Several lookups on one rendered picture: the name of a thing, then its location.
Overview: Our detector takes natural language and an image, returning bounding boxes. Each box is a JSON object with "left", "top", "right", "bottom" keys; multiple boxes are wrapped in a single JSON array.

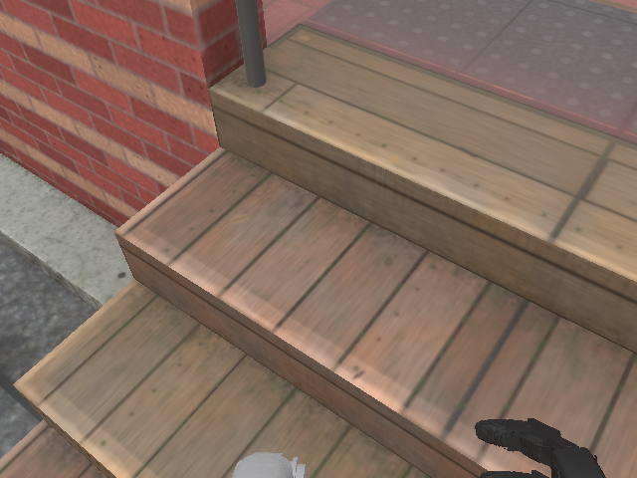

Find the robot left thigh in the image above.
[{"left": 232, "top": 452, "right": 307, "bottom": 478}]

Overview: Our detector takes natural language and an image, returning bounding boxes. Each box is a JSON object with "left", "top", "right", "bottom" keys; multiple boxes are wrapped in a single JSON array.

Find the robot right hand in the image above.
[{"left": 475, "top": 418, "right": 606, "bottom": 478}]

